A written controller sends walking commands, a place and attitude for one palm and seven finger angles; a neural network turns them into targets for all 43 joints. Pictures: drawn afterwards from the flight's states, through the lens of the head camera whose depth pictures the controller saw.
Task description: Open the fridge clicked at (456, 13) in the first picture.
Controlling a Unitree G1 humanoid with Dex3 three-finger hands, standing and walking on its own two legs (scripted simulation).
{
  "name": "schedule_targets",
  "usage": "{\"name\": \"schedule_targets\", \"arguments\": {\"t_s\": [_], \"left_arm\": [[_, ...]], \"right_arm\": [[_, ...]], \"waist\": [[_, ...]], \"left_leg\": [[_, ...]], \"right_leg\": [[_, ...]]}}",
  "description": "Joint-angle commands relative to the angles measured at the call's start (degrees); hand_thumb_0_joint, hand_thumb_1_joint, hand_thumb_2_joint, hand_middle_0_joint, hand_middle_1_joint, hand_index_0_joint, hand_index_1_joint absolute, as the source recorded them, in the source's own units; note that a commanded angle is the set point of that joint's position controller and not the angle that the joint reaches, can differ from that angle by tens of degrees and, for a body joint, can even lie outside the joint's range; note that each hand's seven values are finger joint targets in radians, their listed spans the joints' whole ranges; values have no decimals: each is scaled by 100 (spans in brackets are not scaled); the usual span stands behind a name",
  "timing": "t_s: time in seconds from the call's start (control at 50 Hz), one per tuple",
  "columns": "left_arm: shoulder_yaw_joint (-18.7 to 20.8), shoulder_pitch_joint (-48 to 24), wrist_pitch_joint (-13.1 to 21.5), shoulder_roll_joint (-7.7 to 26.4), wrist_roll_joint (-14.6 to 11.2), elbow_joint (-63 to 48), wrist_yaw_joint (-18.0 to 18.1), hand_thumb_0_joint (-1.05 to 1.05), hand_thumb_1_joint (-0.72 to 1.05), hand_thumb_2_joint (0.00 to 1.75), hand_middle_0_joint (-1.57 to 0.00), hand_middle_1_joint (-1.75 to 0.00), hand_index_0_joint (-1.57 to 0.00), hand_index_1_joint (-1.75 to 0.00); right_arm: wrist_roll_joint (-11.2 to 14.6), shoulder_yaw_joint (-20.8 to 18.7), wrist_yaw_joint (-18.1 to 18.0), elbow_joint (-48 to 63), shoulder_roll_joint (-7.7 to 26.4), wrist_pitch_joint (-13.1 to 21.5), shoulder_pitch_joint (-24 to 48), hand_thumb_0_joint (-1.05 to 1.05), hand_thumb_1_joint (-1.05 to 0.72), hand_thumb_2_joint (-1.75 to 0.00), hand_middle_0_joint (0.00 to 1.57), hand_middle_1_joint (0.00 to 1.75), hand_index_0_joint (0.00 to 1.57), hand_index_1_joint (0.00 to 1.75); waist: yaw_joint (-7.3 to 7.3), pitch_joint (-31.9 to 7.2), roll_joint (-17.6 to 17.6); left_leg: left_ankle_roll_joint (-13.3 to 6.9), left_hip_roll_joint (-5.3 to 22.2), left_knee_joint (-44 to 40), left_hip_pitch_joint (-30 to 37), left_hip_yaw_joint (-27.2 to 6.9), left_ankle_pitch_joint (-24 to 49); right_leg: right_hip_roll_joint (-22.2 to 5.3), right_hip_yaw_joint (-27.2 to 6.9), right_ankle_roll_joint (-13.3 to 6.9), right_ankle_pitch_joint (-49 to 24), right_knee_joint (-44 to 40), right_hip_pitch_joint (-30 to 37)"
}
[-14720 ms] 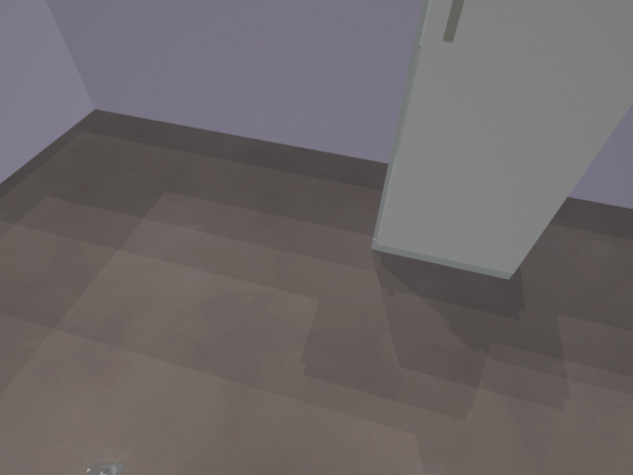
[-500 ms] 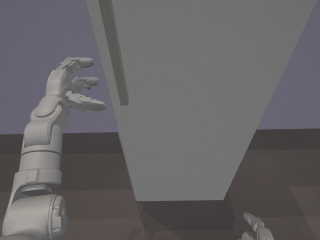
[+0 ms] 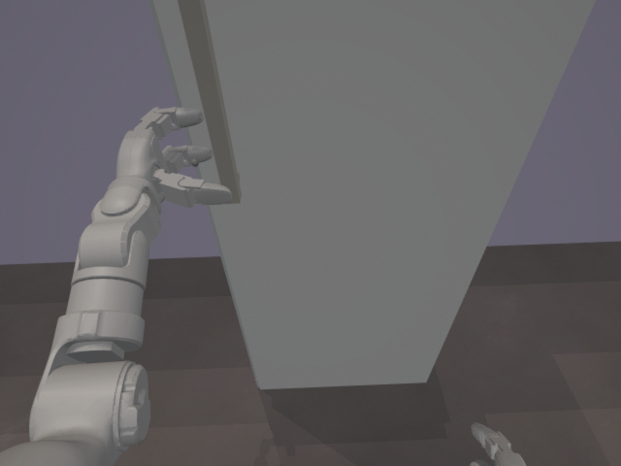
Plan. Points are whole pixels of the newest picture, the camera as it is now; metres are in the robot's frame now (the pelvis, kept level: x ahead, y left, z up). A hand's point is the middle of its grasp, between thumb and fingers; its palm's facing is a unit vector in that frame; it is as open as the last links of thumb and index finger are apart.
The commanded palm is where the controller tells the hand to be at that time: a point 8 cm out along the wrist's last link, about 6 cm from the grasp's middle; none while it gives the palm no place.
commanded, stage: feel for the door with the fingertips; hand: left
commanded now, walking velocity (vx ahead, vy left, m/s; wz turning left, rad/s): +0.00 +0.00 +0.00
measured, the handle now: (218, 109) +0.48 +0.15 +0.25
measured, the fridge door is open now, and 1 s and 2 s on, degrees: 0 0 0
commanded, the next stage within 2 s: slide the fingers in behind the handle in 0.42 s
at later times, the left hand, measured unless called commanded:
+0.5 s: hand (195, 154) +0.44 +0.17 +0.21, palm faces +0.10 -0.99 +0.02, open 13.8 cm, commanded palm +0.41 +0.22 +0.22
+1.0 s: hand (204, 157) +0.43 +0.16 +0.22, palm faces +0.09 -1.00 +0.03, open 14.0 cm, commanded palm +0.40 +0.21 +0.22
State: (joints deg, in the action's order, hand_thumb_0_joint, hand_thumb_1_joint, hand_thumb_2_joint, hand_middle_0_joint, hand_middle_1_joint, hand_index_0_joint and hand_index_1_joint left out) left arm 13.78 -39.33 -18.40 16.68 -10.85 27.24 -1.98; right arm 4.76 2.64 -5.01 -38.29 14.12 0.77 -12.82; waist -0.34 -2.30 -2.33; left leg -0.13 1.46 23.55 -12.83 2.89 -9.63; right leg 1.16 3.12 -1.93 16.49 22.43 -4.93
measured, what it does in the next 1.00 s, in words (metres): stands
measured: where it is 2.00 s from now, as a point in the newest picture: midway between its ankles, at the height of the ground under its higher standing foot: outside the picture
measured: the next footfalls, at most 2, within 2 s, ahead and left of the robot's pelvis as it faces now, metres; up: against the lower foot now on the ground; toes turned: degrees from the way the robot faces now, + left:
none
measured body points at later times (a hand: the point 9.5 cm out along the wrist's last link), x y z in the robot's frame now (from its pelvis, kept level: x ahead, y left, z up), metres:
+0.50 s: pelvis +0.01 +0.00 +0.00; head +0.00 -0.01 +0.45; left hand +0.43 +0.23 +0.22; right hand +0.14 -0.25 -0.11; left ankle +0.03 +0.12 -0.74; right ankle -0.05 -0.09 -0.74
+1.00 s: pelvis +0.01 +0.00 +0.00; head -0.01 -0.02 +0.45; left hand +0.42 +0.21 +0.22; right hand +0.15 -0.24 -0.10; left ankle +0.03 +0.12 -0.74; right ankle -0.05 -0.09 -0.74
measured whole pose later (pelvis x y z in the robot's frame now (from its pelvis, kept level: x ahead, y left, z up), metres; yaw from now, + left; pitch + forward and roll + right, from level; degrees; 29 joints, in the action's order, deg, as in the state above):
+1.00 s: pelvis +0.01 +0.00 +0.00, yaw +0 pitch +0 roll +0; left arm 13.4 -40.8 -16.6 15.5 -10.5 28.9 -1.5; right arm 4.5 1.9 -4.8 -38.1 14.2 0.5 -13.4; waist -0.3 -2.6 -2.2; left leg -0.2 1.3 24.3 -13.7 2.8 -10.6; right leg 1.0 3.1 -1.8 17.2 22.7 -5.5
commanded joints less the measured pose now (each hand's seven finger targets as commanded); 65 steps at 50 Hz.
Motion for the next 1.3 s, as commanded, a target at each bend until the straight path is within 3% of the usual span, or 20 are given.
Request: {"name": "schedule_targets", "arguments": {"t_s": [0.0,0.1,0.22,0.3,0.36,0.4,0.46,0.5,0.56,0.68,0.8,0.88,0.94,0.98,1.04,1.06,1.18,1.2,1.26,1.28], "left_arm": [[277,-3068,541,1320,-24,-1179,-33,0,-50,30,-30,-120,-30,-120],[187,-3170,686,1226,-23,-1153,-118,0,-50,30,-30,-120,-30,-120],[295,-3043,604,1321,-28,-861,-118,0,-50,30,-30,-120,-30,-120],[259,-3387,687,1347,20,-969,-91,0,-50,30,-30,-120,-30,-120],[484,-3171,767,1584,18,-818,-94,0,-50,30,-30,-120,-30,-120],[184,-3568,820,1284,42,-1059,-111,0,-50,30,-30,-120,-30,-120],[403,-3308,809,1486,6,-713,-86,0,-50,30,-30,-120,-30,-120],[277,-3493,837,1349,0,-754,-131,0,-50,30,-30,-120,-30,-120],[379,-3173,876,1403,-14,-868,-147,0,-50,30,-30,-120,-30,-120],[186,-3188,836,1199,-7,-1101,-148,0,-50,30,-30,-120,-30,-120],[196,-2971,554,1103,-36,-943,-62,0,-50,30,-30,-120,-30,-120],[218,-3137,639,1153,0,-1373,42,0,-50,30,-30,-120,-30,-120],[58,-3280,626,973,4,-1259,53,0,-50,30,-30,-120,-30,-120],[204,-3147,646,1126,16,-1309,84,0,-50,30,-30,-120,-30,-120],[-96,-3190,565,743,27,-1268,99,0,-50,30,-30,-120,-30,-120],[79,-2988,554,887,7,-1122,129,0,-50,30,-30,-120,-30,-120],[172,-2810,485,925,0,-1320,212,0,-50,30,-30,-120,-30,-120],[-8,-2888,469,720,21,-1396,211,0,-50,30,-30,-120,-30,-120],[120,-2874,472,874,38,-1383,270,0,-50,30,-30,-120,-30,-120],[-70,-3072,486,693,46,-1568,262,0,-50,30,-30,-120,-30,-120]], "right_arm": [[-35,-258,-77,789,727,310,549,0,-90,-90,20,30,20,30],[-21,-294,-55,782,724,344,457,0,-90,-90,20,30,20,30],[-13,-323,-48,735,775,318,345,0,-90,-90,20,30,20,30],[-24,-333,-51,726,765,322,323,0,-90,-90,20,30,20,30],[-35,-360,-46,730,799,316,245,0,-90,-90,20,30,20,30],[-34,-338,-45,737,751,335,262,0,-90,-90,20,30,20,30],[-46,-353,-48,689,801,323,188,0,-90,-90,20,30,20,30],[-43,-355,-54,681,788,338,202,0,-90,-90,20,30,20,30],[-43,-356,-26,756,777,337,230,0,-90,-90,20,30,20,30],[-20,-337,-13,807,751,317,337,0,-90,-90,20,30,20,30],[-19,-319,-34,793,752,269,386,0,-90,-90,20,30,20,30],[-38,-305,-27,840,722,275,463,0,-90,-90,20,30,20,30],[-49,-297,-37,780,708,267,430,0,-90,-90,20,30,20,30],[-59,-297,-40,798,720,261,467,0,-90,-90,20,30,20,30],[-44,-283,-16,793,673,263,484,0,-90,-90,20,30,20,30],[-51,-305,-16,780,709,250,451,0,-90,-90,20,30,20,30],[-71,-286,-1,817,704,193,554,0,-90,-90,20,30,20,30],[-63,-287,-1,842,666,202,586,0,-90,-90,20,30,20,30],[-73,-301,-8,823,698,182,565,0,-90,-90,20,30,20,30],[-67,-286,-6,837,664,183,626,0,-90,-90,20,30,20,30]], "waist": [[-8,-1413,340],[-22,-1571,58],[-35,-1426,425],[-77,-1539,193],[-5,-1675,322],[-101,-1740,-2],[-55,-1612,273],[-107,-1632,339],[7,-1801,170],[-20,-1675,23],[-23,-1399,421],[22,-1641,212],[-66,-1547,297],[10,-1646,225],[-46,-1526,76],[5,-1534,312],[81,-1535,490],[41,-1486,388],[63,-1519,427],[20,-1523,230]], "left_leg": [[-311,-140,-7,1253,-199,1047],[-293,-142,59,1384,-203,1200],[-309,-132,68,1228,-184,1190],[-317,-139,123,1308,-176,1313],[-321,-137,144,1290,-174,1414],[-313,-143,173,1416,-191,1493],[-314,-132,170,1297,-199,1415],[-321,-126,177,1312,-220,1416],[-314,-147,202,1382,-203,1606],[-296,-119,159,1403,-233,1459],[-306,-109,100,1246,-217,1229],[-306,-127,110,1360,-233,1330],[-293,-116,104,1370,-234,1259],[-298,-126,102,1361,-220,1355],[-278,-129,110,1410,-225,1306],[-288,-126,104,1369,-229,1331],[-296,-142,52,1245,-190,1404],[-300,-141,59,1284,-171,1362],[-303,-139,63,1323,-177,1356],[-301,-148,60,1361,-176,1351]], "right_leg": [[-65,-238,140,-1971,-335,-446],[-49,-220,107,-2098,-281,-466],[-38,-193,145,-2187,-268,-512],[-51,-221,130,-2285,-242,-508],[-40,-211,135,-2404,-206,-383],[-46,-220,109,-2450,-169,-474],[-21,-187,128,-2361,-211,-490],[-31,-200,126,-2402,-179,-526],[-24,-179,105,-2539,-139,-372],[-26,-166,88,-2291,-165,-481],[-17,-157,129,-2119,-247,-581],[-31,-182,102,-2164,-225,-429],[-16,-178,118,-2107,-239,-548],[-38,-190,106,-2217,-225,-387],[-18,-175,98,-2143,-242,-548],[-12,-152,104,-2161,-260,-442],[-47,-164,123,-2389,-228,-248],[-42,-175,135,-2348,-240,-348],[-36,-173,128,-2271,-272,-302],[-50,-195,119,-2280,-263,-345]]}}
